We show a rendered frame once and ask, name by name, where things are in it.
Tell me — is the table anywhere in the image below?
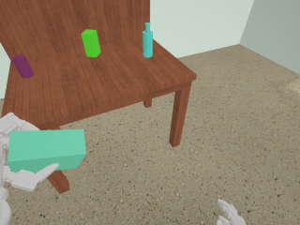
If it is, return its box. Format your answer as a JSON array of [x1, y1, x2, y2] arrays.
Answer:
[[0, 0, 197, 194]]

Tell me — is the robot left hand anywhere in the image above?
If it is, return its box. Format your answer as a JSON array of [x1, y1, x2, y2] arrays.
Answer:
[[0, 112, 59, 192]]

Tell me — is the robot left forearm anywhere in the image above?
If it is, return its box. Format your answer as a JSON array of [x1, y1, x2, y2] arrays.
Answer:
[[0, 187, 12, 225]]

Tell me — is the robot right hand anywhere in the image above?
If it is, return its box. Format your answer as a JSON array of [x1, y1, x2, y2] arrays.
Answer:
[[217, 199, 247, 225]]

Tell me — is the sponge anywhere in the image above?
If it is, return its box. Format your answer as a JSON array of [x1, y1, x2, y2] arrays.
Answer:
[[7, 129, 86, 173]]

